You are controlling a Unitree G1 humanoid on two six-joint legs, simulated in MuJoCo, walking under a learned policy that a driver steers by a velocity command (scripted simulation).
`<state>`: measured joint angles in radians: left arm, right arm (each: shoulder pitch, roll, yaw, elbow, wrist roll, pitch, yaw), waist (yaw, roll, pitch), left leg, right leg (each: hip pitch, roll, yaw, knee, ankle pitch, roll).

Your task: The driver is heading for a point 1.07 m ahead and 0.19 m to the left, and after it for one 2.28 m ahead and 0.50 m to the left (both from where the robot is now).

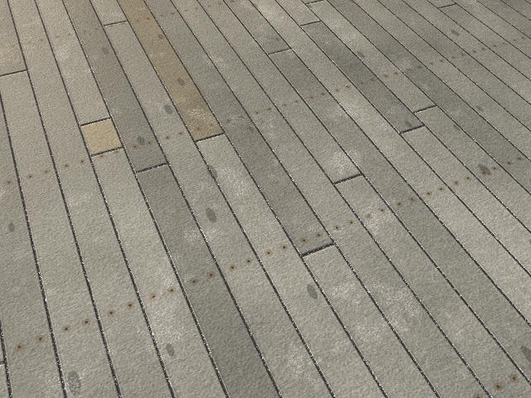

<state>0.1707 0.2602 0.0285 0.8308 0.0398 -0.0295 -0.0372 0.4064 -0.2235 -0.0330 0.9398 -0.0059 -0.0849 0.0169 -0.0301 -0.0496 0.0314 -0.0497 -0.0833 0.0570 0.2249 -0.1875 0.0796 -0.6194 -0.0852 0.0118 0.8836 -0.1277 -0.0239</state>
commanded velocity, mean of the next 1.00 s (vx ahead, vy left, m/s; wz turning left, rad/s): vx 0.50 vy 0.00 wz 0.26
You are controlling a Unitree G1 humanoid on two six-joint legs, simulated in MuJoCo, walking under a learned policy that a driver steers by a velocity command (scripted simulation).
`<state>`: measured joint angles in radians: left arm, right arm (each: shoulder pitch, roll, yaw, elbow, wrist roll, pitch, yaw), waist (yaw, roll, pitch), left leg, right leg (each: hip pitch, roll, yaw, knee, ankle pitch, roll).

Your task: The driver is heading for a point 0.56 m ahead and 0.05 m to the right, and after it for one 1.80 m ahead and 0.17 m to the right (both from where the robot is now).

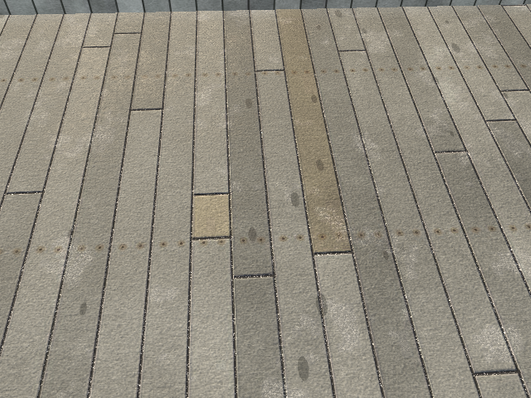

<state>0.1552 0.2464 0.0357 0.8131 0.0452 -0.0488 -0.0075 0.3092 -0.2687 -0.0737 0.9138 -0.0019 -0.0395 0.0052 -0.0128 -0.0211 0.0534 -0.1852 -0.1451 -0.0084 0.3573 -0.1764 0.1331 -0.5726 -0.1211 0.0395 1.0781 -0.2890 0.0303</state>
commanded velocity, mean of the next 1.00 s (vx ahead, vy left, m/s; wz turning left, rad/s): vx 0.50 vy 0.00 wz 0.13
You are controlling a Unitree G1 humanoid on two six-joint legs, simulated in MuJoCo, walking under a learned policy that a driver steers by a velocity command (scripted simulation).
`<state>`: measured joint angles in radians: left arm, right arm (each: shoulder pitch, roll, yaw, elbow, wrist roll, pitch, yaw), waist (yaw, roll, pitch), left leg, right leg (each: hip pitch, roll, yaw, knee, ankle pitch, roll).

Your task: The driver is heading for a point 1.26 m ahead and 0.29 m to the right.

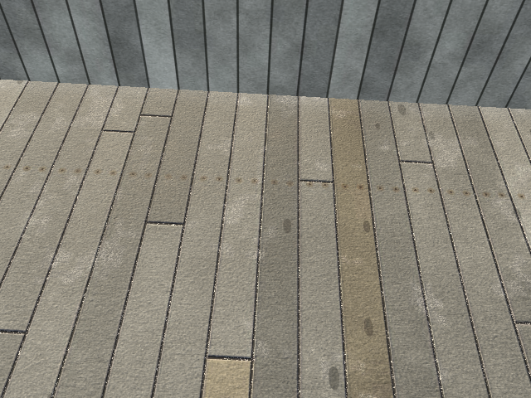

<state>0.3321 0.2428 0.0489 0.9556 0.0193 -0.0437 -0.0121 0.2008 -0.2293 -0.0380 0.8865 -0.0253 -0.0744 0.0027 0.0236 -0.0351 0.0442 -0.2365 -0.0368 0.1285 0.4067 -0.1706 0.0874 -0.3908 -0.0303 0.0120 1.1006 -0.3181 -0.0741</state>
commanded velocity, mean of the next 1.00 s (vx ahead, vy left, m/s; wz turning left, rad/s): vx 0.50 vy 0.00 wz -0.41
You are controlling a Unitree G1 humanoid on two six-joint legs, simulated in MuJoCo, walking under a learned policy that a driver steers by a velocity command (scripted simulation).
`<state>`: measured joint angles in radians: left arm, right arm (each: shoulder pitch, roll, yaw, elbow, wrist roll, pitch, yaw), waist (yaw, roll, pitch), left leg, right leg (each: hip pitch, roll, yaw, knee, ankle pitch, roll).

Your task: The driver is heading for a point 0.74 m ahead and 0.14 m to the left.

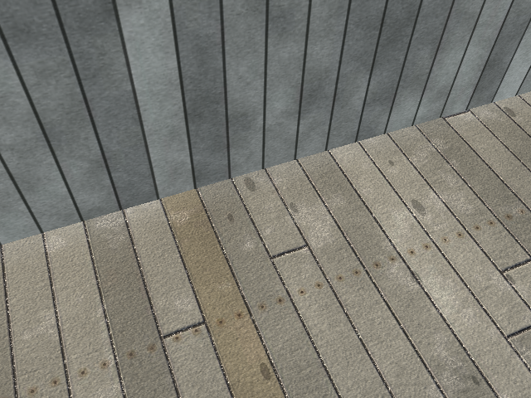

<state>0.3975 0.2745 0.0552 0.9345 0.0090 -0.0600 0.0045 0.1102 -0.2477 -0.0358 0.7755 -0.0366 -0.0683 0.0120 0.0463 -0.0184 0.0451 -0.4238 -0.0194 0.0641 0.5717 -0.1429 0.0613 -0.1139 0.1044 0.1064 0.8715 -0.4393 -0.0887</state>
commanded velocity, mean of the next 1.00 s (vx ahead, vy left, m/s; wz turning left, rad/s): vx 0.50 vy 0.00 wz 0.22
